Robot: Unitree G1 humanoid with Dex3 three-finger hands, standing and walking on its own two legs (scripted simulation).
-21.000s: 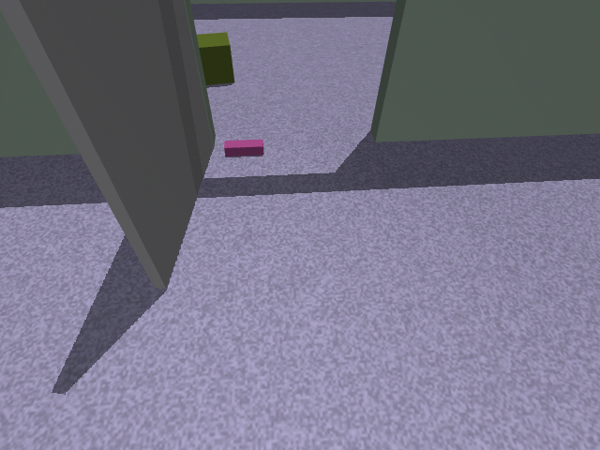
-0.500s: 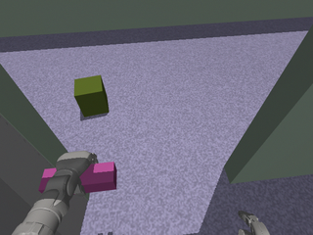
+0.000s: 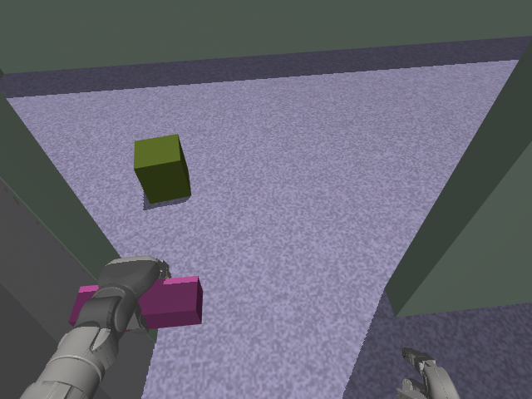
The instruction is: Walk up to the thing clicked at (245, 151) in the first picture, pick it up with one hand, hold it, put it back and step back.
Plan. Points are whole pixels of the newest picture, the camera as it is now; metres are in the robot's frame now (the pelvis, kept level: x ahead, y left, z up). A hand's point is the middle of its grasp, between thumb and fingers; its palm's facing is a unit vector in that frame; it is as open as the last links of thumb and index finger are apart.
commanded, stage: hold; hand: left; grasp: from above
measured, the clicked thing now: (141, 305) +0.29 +0.22 -0.08
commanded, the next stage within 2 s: crouch in 0.66 s
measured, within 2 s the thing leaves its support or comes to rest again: neither
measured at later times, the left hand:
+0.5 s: hand (139, 304) +0.28 +0.21 -0.05, palm faces -0.48 -0.06 -0.88, open 9.2 cm
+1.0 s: hand (141, 309) +0.28 +0.22 -0.07, palm faces -0.48 -0.06 -0.87, open 9.2 cm
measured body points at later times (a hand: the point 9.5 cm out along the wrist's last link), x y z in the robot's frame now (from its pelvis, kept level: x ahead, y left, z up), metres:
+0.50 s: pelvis +0.00 +0.00 +0.00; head +0.01 -0.02 +0.45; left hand +0.30 +0.22 +0.00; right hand +0.14 -0.26 -0.11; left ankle +0.01 +0.13 -0.74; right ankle +0.02 -0.14 -0.74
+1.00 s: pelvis +0.00 +0.00 +0.00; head +0.03 -0.02 +0.45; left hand +0.30 +0.22 -0.02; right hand +0.14 -0.26 -0.11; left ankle +0.01 +0.13 -0.74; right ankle +0.02 -0.14 -0.74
